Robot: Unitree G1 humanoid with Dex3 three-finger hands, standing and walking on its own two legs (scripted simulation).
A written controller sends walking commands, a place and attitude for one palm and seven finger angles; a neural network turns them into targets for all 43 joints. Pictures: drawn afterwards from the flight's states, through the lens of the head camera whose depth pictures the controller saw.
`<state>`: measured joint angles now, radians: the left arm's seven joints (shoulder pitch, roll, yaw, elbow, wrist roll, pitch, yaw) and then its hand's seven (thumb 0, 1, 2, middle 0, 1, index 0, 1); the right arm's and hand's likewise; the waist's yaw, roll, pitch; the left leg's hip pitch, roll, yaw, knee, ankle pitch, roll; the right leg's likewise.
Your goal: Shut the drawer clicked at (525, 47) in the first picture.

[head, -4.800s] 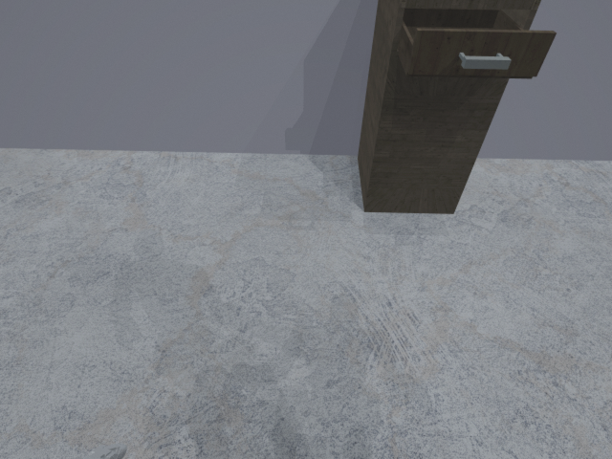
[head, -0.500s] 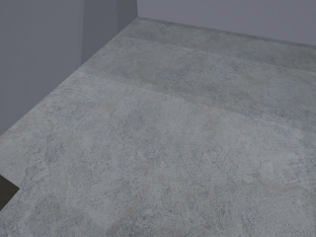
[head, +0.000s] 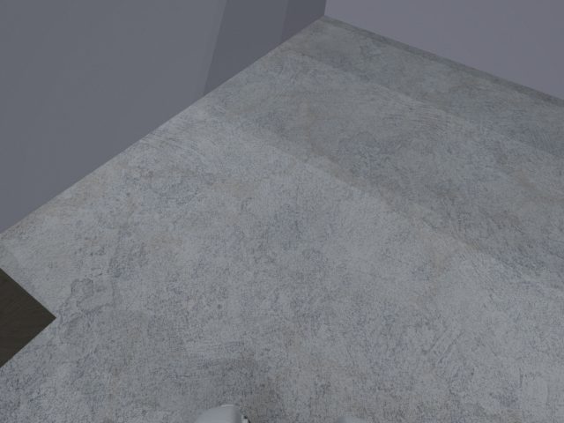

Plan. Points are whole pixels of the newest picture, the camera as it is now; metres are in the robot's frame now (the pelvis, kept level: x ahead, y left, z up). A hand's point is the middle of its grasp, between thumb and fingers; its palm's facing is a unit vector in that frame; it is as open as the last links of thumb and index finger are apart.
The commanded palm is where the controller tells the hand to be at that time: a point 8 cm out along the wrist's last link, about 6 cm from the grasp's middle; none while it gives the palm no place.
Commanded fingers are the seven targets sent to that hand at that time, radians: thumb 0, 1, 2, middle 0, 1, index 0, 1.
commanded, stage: turn to face it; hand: left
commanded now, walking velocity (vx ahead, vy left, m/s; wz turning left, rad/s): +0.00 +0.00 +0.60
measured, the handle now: out of the picture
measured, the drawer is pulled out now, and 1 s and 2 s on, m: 0.20 0.20 0.20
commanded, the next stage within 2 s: take the last steps up to it in 1.54 s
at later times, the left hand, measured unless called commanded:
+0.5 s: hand out of the picture +0.10 +0.14 -0.13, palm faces +0.28 -0.91 -0.29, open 7.4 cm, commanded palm none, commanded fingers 0.00 0.90 0.90 -0.20 -0.30 -0.20 -0.30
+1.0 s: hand out of the picture -0.03 +0.18 -0.16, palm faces +0.60 -0.75 -0.27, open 7.4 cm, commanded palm none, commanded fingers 0.00 0.90 0.90 -0.20 -0.30 -0.20 -0.30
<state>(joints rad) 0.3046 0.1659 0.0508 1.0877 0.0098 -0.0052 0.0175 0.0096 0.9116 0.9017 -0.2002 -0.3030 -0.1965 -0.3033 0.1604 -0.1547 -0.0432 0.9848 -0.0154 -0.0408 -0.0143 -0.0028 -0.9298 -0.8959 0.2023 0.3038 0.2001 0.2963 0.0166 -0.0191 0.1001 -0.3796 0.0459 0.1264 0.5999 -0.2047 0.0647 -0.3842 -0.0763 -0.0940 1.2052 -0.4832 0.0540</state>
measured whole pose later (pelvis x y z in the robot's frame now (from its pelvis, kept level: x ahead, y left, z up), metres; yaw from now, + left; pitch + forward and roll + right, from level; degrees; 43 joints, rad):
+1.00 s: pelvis +0.05 -0.04 +0.01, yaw +35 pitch +0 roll +0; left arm 0.20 0.27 0.08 0.91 0.01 0.07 0.01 0.01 0.91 0.90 -0.20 -0.30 -0.19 -0.30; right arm 0.12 -0.23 -0.05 0.89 -0.02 0.03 0.00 0.00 -0.91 -0.90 0.20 0.30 0.20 0.30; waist 0.02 -0.03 0.09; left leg -0.27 0.00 0.03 0.53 -0.26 0.03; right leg -0.47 -0.11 -0.05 1.11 -0.44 0.10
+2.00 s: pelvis +0.06 -0.06 +0.01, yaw +59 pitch -1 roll +1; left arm 0.25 0.21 0.04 1.01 0.02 0.03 -0.01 0.01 0.91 0.90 -0.20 -0.30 -0.19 -0.30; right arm 0.31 -0.18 -0.03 1.02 -0.03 -0.02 -0.02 0.00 -0.92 -0.90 0.21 0.30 0.20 0.30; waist -0.01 -0.01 0.00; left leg -0.10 -0.02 0.04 0.38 -0.26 0.03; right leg -0.40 -0.10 -0.08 0.84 -0.39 0.05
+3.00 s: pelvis +0.16 +0.21 +0.01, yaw +61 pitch -2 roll +2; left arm 0.18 0.18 0.05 0.99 0.02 -0.01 0.03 0.00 0.92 0.90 -0.19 -0.30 -0.19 -0.30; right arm 0.26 -0.16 -0.03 1.07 -0.02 -0.03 -0.03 -0.01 -0.94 -0.90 0.20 0.30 0.20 0.30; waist 0.00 -0.02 0.03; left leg -0.15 -0.02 0.17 0.44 -0.26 0.04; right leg -0.42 -0.09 -0.07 0.75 -0.27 0.02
